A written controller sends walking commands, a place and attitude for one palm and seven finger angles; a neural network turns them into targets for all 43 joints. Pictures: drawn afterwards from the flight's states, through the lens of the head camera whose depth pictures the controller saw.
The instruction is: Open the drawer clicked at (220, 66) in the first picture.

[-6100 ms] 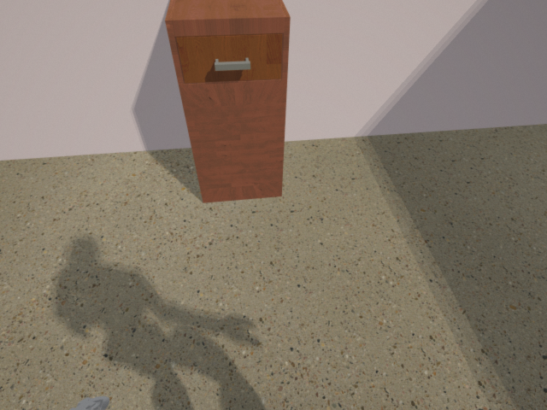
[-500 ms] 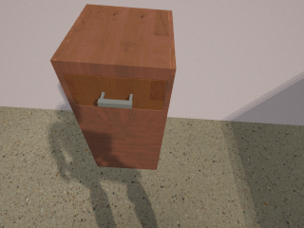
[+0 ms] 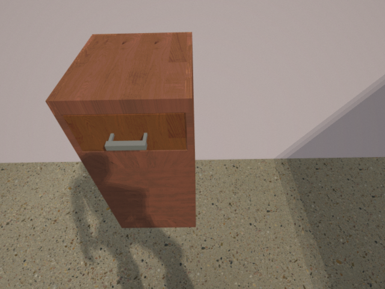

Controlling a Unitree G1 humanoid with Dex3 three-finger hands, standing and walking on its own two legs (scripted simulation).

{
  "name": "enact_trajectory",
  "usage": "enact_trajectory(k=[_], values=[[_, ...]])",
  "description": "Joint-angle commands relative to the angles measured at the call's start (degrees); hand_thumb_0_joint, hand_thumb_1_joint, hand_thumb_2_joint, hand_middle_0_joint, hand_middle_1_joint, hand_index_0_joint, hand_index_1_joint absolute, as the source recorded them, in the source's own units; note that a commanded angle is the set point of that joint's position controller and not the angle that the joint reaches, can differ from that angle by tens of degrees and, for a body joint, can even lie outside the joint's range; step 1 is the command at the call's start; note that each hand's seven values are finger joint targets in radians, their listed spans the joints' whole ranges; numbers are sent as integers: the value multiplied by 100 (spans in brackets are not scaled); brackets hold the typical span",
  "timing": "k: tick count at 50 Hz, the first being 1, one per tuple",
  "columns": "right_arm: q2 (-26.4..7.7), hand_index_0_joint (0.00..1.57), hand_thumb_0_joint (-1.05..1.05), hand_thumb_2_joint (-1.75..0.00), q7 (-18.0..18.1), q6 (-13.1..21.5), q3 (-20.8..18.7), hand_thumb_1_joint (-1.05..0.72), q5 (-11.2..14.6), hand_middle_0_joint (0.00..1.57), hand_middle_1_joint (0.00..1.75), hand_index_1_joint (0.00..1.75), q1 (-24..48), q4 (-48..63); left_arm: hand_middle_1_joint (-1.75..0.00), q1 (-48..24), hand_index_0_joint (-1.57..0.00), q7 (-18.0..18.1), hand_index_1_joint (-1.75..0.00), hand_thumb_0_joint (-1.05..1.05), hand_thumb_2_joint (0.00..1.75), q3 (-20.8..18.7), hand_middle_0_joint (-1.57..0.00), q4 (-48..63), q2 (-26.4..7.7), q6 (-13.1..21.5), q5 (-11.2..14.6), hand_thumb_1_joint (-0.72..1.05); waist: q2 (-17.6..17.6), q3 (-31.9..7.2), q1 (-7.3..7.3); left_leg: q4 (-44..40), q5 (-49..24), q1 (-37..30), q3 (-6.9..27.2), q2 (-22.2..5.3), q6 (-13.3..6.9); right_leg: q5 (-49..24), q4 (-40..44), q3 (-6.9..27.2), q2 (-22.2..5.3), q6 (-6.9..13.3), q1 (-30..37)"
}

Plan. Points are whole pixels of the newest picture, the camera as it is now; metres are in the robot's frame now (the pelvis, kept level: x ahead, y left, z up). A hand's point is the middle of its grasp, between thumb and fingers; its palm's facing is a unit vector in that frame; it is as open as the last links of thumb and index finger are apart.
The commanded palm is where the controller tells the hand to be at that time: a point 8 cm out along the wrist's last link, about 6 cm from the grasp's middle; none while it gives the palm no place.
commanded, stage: come to a stop and stand still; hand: left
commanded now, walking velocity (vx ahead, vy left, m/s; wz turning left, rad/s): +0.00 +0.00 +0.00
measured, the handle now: (127, 140) +0.54 +0.23 -0.05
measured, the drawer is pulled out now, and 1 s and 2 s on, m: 0.00 0.00 0.00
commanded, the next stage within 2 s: look again from close up in 1.24 s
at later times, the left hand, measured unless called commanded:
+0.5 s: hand out of the picture -0.01 +0.12 -0.18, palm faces +0.09 -0.98 -0.15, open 7.4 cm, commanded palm none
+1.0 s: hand out of the picture +0.03 +0.17 -0.18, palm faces +0.05 -0.98 -0.21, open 7.4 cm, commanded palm none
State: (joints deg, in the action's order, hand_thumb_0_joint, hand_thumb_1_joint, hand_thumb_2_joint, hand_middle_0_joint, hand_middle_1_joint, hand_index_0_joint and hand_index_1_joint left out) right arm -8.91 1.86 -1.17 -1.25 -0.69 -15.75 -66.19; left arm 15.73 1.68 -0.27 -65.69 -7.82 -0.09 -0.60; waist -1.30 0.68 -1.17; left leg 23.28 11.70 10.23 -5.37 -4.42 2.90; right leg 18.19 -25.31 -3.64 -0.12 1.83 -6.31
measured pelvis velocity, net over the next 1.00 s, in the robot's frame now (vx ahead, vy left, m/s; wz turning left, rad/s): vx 0.04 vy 0.00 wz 0.00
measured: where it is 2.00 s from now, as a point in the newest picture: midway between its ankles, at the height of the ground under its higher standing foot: outside the picture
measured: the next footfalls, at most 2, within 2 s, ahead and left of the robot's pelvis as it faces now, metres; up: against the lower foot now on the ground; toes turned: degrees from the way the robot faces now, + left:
none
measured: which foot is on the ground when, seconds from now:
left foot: down 0.00-1.00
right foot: down 0.00-1.00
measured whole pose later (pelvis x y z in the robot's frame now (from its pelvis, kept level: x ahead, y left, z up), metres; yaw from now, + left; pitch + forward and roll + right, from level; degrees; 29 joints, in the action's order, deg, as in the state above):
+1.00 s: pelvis +0.04 +0.00 +0.00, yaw +0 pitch -1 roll +1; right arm -8.3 2.9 -0.2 -0.1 -0.7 -15.1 -65.9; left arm 16.5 2.3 -0.7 -64.3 -8.3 0.5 -0.5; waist 0.3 1.3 0.1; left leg 23.2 15.0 7.2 -5.6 -4.2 3.1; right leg 20.2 -22.9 -3.6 -0.3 1.5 -2.2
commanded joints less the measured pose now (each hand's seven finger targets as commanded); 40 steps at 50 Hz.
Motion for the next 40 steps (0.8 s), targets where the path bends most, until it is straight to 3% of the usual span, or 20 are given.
enact_trajectory(k=[1,5,19,29,32,40], values=[[-312,20,0,-90,11,77,10,-90,-11,20,30,30,-292,70,-30,312,-20,59,-30,0,90,-89,-20,156,-616,74,43,90,297,499,42,-174,-501,-226,274,-218,-225,-1217,886,641,-675,32,-665],[-269,20,0,-90,23,49,18,-90,-10,20,30,30,-390,35,-30,440,-20,73,-30,0,90,-90,-20,141,-571,75,43,90,292,570,49,-115,-416,-248,250,-206,-199,-1031,1017,672,-678,44,-728],[-159,20,0,-90,98,69,25,-90,4,20,30,30,-474,20,-30,785,-20,125,-30,0,90,-117,-20,80,-402,111,34,90,338,386,93,79,-798,-247,191,-201,-193,-2613,761,527,-677,-92,-311],[-238,20,0,-90,132,104,28,-90,4,20,30,30,-370,86,-30,849,-20,130,-30,0,90,-126,-20,71,-405,105,20,90,268,292,106,153,-1313,-440,182,-258,-226,-3229,560,429,-656,-66,-165],[-273,20,0,-90,130,112,38,-90,0,20,30,30,-352,82,-30,790,-20,124,-30,0,90,-128,-20,91,-411,94,19,90,191,365,104,80,-1436,-492,206,-290,-241,-2916,560,405,-630,-23,-228],[-388,20,0,-90,124,150,47,-90,1,20,30,30,-326,138,-30,729,-20,118,-30,0,90,-132,-20,158,-528,90,17,90,157,193,121,44,-1891,-620,217,-309,-280,-3007,481,362,-640,-25,-47]])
